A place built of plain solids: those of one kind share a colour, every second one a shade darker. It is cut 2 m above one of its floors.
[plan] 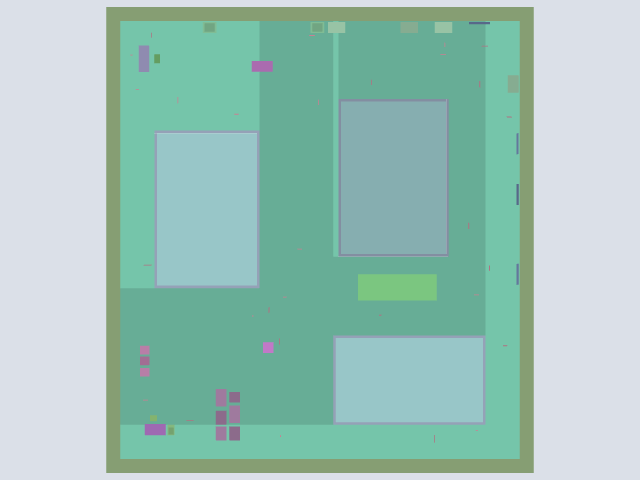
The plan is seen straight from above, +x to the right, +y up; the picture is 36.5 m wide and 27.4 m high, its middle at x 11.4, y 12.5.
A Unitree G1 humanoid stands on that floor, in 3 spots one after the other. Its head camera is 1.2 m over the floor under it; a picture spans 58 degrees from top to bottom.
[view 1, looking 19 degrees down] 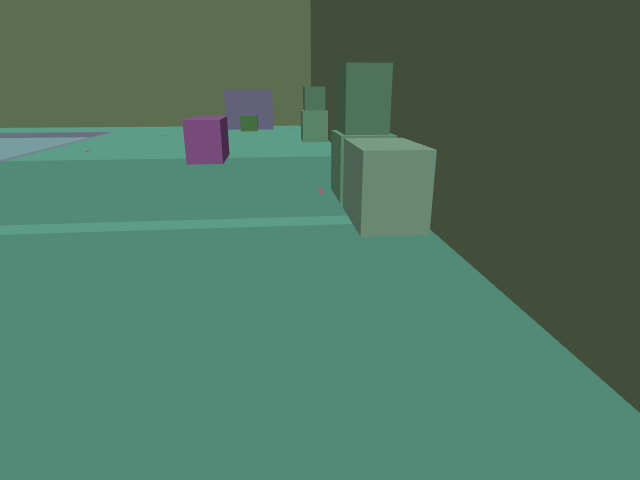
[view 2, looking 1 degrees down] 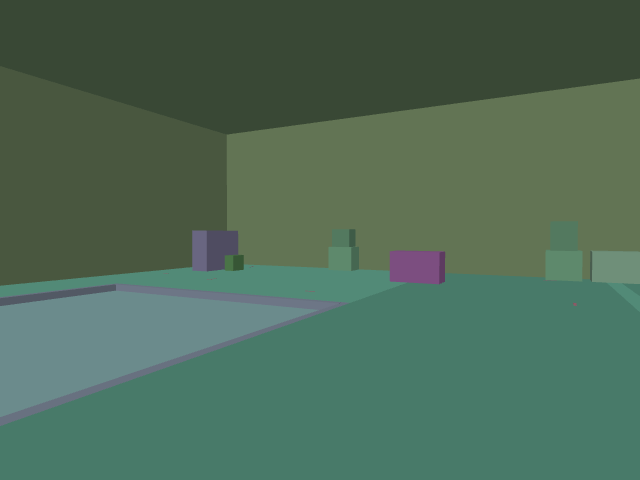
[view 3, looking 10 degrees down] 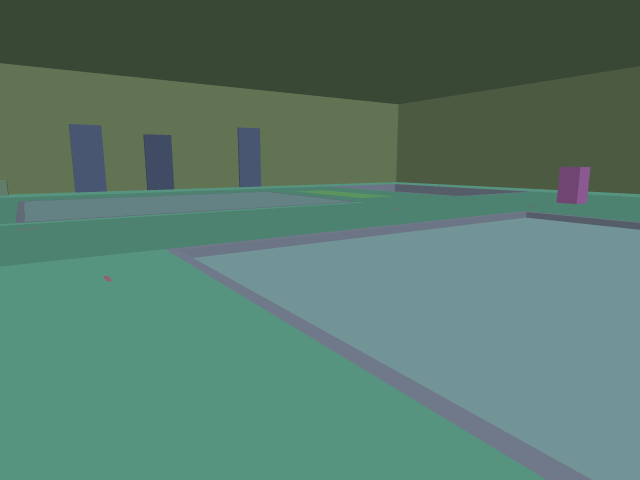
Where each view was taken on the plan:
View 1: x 16.35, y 23.60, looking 174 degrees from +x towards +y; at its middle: floor_deck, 3.69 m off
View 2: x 10.95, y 12.00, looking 118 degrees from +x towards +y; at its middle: wall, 14.73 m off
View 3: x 1.70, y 20.30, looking -34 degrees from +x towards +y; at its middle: floor_trim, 7.47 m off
